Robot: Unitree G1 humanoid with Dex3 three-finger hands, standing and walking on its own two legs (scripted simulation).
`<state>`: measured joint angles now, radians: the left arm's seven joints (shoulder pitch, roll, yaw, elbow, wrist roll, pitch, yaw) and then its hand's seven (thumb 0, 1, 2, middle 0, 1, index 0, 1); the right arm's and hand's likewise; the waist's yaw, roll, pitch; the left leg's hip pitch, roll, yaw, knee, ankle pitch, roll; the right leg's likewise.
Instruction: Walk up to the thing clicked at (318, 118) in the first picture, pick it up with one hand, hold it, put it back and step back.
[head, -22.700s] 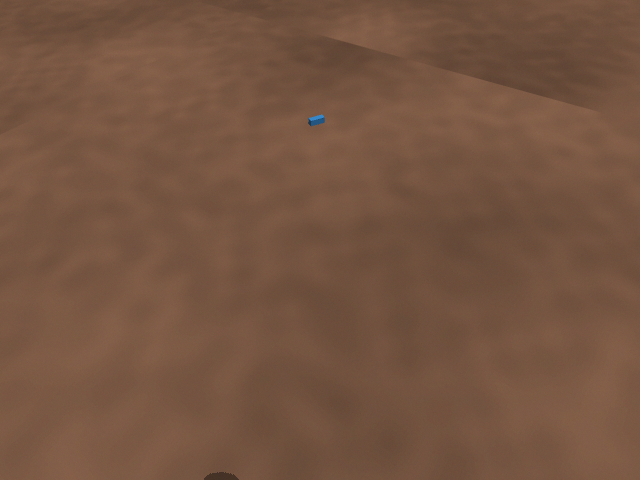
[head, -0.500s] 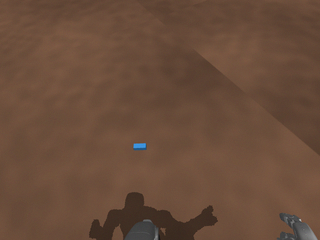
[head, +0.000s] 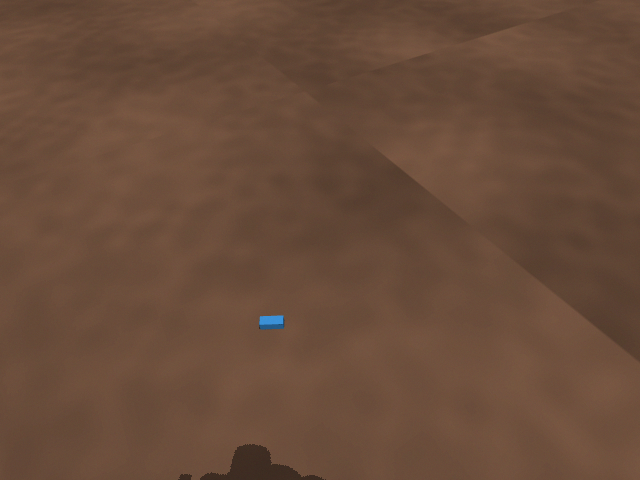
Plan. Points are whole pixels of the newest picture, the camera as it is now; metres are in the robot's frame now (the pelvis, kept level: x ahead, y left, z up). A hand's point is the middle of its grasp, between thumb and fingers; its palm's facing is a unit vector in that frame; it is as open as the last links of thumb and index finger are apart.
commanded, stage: walk up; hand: left
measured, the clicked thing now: (272, 322) +0.77 +0.25 -0.75
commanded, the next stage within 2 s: stand in 0.72 s
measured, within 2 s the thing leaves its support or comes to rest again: neither
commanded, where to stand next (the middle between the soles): +0.39 +0.00 m, yaw +2 degrees
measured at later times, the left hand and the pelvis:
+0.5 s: hand out of the picture +0.14 +0.26 -0.15, palm faces +0.05 -0.95 -0.32, open 7.4 cm; pelvis +0.04 +0.00 +0.01, yaw +1 degrees
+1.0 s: hand out of the picture +0.11 +0.26 -0.14, palm faces +0.00 -0.94 -0.34, open 7.4 cm; pelvis +0.04 +0.01 +0.01, yaw +1 degrees
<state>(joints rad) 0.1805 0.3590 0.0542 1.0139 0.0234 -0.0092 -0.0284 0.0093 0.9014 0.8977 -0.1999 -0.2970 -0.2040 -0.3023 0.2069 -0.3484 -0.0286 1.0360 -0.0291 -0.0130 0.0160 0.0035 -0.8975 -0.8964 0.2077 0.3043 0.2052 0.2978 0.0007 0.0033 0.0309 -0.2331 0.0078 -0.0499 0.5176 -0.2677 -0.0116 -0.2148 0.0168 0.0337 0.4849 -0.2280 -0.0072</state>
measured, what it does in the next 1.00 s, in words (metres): stands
